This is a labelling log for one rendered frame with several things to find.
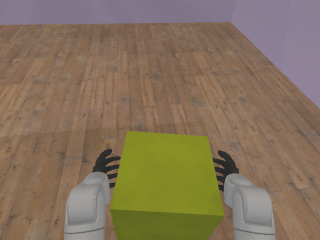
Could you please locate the robot left forearm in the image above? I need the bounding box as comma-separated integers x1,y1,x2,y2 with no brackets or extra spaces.
64,171,111,240

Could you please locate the left robot hand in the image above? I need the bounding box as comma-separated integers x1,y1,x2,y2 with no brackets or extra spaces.
92,148,121,188

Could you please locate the carton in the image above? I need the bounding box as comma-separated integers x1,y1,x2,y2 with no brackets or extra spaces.
110,131,225,240

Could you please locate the right robot hand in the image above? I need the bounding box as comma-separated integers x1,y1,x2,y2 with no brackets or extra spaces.
212,150,239,192

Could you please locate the robot right forearm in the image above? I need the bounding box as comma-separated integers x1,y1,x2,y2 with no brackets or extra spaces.
224,173,276,240

